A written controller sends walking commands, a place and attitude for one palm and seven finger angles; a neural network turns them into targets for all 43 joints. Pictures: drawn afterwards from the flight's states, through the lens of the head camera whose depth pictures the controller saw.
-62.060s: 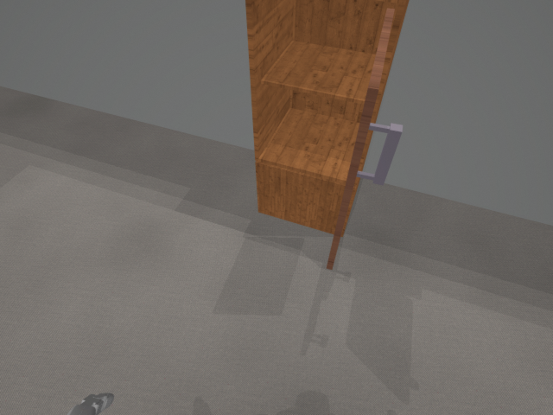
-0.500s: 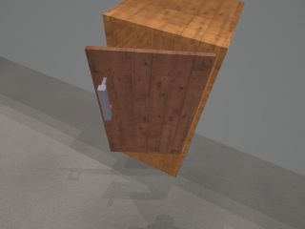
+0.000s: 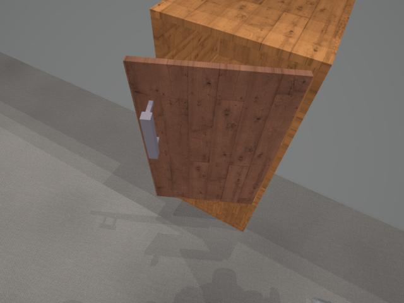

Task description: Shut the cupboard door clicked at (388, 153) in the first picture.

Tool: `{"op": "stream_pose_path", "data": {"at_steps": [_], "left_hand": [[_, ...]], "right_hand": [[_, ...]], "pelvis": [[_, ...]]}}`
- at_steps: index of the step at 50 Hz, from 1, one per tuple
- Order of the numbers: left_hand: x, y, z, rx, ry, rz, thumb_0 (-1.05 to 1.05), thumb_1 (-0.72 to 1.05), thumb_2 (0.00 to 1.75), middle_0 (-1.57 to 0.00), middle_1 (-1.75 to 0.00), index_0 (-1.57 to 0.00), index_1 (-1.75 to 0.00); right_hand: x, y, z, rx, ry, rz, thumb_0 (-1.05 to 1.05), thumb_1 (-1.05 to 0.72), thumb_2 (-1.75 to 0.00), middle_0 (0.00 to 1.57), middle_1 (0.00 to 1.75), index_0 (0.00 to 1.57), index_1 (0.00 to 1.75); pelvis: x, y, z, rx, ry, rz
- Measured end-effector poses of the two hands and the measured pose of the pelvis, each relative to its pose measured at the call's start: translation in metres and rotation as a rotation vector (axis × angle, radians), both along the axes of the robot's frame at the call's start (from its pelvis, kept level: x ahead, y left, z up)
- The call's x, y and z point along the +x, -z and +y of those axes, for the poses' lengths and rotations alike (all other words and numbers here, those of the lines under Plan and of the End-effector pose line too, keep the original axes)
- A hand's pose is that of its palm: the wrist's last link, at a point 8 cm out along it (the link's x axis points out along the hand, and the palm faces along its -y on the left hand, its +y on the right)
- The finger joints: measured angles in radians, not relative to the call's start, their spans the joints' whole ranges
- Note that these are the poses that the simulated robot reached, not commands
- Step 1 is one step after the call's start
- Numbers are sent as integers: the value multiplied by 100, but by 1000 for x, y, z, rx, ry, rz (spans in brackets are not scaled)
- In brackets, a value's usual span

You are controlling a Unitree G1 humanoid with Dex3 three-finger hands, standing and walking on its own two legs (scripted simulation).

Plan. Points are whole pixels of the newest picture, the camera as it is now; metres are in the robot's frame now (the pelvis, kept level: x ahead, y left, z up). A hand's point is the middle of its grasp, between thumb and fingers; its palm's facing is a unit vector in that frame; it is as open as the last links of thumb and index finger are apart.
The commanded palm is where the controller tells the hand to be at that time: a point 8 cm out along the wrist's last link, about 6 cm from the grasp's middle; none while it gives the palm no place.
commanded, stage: come to a stop and stand still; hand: left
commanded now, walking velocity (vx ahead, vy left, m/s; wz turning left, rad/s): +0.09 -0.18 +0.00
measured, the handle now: (152, 130) +0.48 +0.17 +0.02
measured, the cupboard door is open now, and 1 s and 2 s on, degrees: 24 24 24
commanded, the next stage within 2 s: look again from close up in 0.64 s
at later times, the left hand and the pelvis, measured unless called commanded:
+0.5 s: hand out of the picture +0.02 +0.17 -0.17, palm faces -0.04 -0.98 -0.21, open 7.3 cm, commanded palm none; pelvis -0.02 +0.00 +0.00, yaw -2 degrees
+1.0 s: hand out of the picture +0.01 +0.18 -0.17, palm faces -0.04 -0.98 -0.21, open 7.4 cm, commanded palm none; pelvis -0.01 +0.00 +0.01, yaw -3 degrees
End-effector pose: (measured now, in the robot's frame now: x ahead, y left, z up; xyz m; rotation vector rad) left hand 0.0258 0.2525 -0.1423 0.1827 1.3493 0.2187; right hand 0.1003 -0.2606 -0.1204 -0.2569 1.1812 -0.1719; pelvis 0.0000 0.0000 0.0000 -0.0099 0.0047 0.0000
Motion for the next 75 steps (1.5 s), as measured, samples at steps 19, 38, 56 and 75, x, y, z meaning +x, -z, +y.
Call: {"op": "stream_pose_path", "data": {"at_steps": [19, 38, 56, 75], "left_hand": [[-12, -4, -28, -41, 85, -9, 0, 91, 89, -20, -30, -20, -30], [-20, -10, -22, -30, 106, -24, 0, 91, 89, -20, -30, -20, -30], [-13, -6, -24, -47, 94, 10, 0, 91, 89, -20, -30, -20, -30], [91, -91, -1, 41, -4, -696, 2, 91, 89, -21, -31, -21, -31]], "right_hand": [[-79, 16, 22, 84, 96, 90, 0, -92, -89, 20, 30, 20, 30], [-136, 22, 42, 138, 111, 178, 1, -91, -89, 20, 30, 20, 30], [-98, 15, 27, 87, 90, 141, 1, -91, -89, 20, 30, 20, 30], [-34, -6, 4, -3, 47, -260, 1, -91, -89, 20, 30, 20, 30]], "pelvis": [[-13, -3, -2, -8, 36, -13], [-19, -5, -2, 18, 39, -17], [-7, -7, -2, 21, 46, -17], [-10, 5, -4, 32, 8, -4]]}}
